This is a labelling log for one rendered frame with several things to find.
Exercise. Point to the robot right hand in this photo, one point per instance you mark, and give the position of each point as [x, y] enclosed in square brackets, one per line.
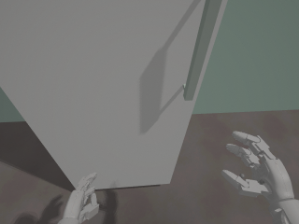
[277, 183]

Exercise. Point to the handle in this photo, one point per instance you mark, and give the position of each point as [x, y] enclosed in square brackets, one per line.
[205, 31]

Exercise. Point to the fridge door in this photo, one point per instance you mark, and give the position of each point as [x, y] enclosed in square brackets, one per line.
[100, 82]

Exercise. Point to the right robot forearm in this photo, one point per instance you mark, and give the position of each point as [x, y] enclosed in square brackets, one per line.
[285, 211]

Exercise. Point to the robot left hand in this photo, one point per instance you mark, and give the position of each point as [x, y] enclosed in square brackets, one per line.
[76, 205]

